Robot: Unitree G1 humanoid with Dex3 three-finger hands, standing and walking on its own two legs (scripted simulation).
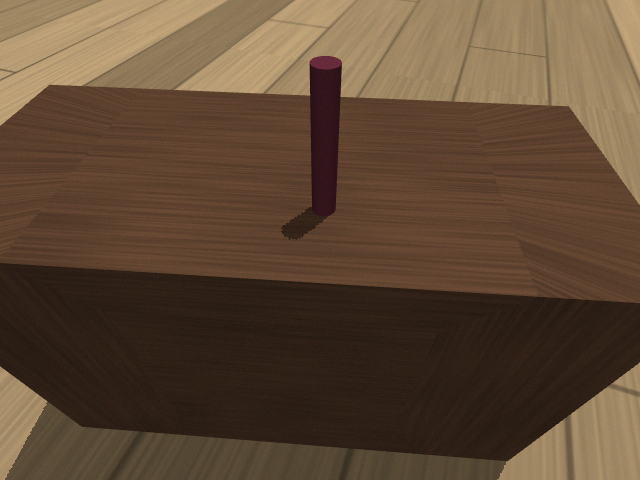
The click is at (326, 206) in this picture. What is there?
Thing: slim round
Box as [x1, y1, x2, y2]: [310, 56, 341, 215]
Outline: 319,56 310,60 312,209 316,214 328,215 332,213 335,209 341,61 331,56
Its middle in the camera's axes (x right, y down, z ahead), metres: +0.00 -0.15 +0.58
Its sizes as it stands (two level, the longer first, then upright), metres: 0.041 0.041 0.247
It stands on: a support 0.80 m high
